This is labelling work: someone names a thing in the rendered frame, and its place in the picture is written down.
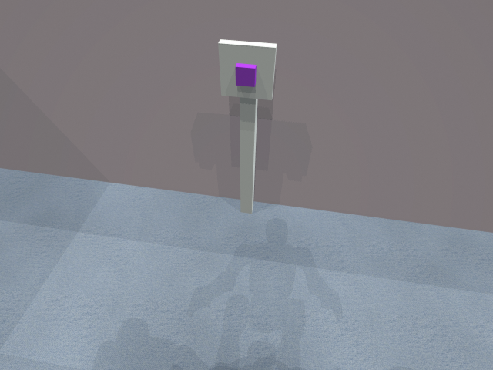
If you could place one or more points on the button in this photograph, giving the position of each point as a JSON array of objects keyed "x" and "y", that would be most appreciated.
[{"x": 246, "y": 74}]

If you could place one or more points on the panel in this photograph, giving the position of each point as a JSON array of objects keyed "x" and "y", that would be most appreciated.
[{"x": 264, "y": 56}]

